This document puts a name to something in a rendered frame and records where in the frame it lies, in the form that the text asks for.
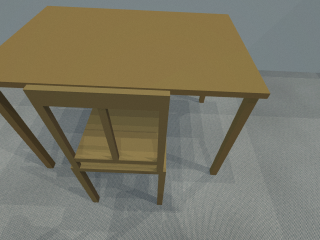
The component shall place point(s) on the chair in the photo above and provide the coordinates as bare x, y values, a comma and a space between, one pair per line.
126, 131

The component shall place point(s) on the table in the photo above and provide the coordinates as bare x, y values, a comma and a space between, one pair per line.
186, 53

